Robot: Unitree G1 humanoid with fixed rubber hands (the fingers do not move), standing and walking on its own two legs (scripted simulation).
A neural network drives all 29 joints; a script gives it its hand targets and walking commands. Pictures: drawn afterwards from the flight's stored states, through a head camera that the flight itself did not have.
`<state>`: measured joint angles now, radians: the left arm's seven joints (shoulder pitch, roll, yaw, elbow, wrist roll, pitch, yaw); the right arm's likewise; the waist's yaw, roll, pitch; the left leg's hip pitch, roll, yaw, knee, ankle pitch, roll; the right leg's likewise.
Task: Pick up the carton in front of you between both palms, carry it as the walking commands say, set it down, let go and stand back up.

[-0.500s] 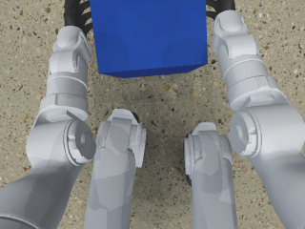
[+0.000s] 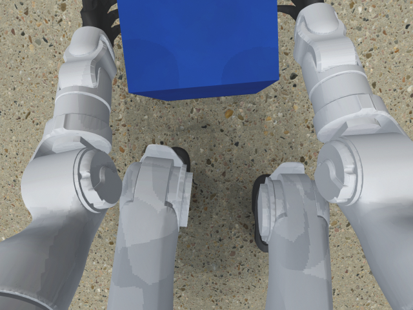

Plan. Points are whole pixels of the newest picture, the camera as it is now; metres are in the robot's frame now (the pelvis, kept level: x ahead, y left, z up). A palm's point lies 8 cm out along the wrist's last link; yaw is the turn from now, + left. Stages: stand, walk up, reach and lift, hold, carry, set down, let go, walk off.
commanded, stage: set down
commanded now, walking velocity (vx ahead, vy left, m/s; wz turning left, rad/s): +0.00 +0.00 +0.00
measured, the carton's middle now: (203, 36) +0.51 +0.09 -0.25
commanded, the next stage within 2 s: let go in 1.36 s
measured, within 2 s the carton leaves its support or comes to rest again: neither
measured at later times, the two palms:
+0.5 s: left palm (62, 18) +0.49 +0.28 -0.14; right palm out of the picture +0.56 -0.09 -0.14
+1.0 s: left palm out of the picture +0.48 +0.29 +0.02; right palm out of the picture +0.56 -0.10 +0.02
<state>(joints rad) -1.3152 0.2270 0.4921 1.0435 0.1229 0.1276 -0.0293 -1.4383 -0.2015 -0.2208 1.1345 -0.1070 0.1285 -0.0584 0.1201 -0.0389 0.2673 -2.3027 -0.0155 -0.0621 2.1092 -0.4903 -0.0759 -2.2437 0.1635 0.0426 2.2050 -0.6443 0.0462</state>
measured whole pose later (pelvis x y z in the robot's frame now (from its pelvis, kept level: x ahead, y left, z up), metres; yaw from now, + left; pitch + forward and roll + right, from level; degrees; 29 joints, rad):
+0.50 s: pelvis +0.00 +0.01 +0.01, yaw +1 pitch +38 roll +0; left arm -1.25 0.34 0.25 0.94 -0.22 0.04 0.09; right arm -1.35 -0.35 -0.01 0.91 0.16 0.12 -0.13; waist 0.11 -0.02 0.30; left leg -2.28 0.00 -0.02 2.09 -0.47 -0.02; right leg -2.20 0.08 0.04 2.19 -0.65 0.05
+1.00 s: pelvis +0.02 +0.01 +0.13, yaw +1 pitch +47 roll -1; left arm -1.04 0.26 0.33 0.77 -0.10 0.15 0.05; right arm -1.17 -0.28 -0.15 0.85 0.03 0.19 -0.09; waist 0.11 -0.03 -0.04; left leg -2.06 -0.01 -0.03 1.67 -0.43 -0.02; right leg -1.99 0.07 0.04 1.74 -0.58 0.04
